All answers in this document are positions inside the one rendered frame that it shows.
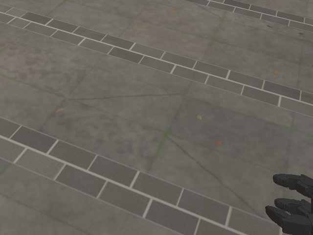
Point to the right robot hand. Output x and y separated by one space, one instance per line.
300 222

